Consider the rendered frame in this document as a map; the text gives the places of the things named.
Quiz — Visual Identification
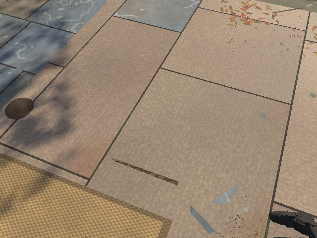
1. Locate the right robot hand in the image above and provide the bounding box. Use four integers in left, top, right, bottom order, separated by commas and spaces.
269, 210, 317, 238

